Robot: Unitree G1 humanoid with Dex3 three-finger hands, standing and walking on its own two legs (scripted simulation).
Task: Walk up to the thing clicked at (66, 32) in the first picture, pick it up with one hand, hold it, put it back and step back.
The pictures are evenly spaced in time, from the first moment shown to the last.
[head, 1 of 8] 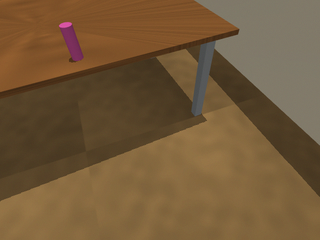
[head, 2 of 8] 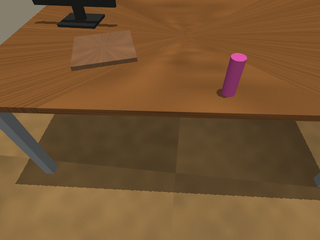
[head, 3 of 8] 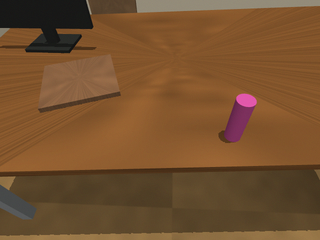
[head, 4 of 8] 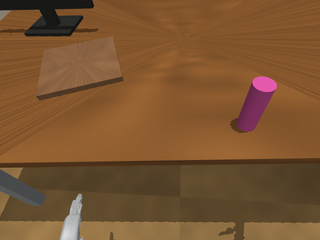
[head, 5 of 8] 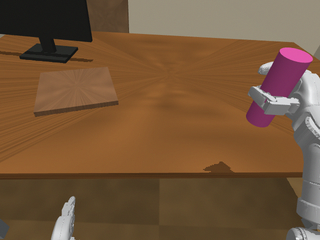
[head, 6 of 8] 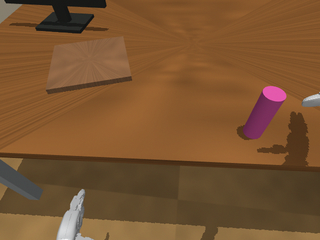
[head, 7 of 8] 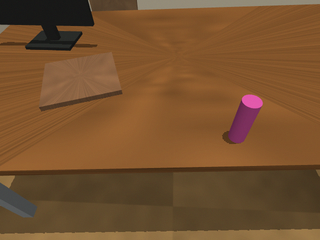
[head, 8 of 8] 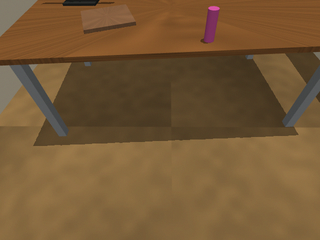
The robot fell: no
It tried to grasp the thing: yes
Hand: right
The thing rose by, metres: 0.23
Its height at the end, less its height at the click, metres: +0.00
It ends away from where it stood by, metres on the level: 0.01
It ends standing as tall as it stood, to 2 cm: yes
